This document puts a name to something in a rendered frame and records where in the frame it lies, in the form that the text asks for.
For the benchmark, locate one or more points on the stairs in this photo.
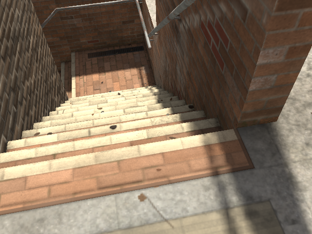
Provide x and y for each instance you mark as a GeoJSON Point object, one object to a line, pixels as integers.
{"type": "Point", "coordinates": [106, 121]}
{"type": "Point", "coordinates": [66, 77]}

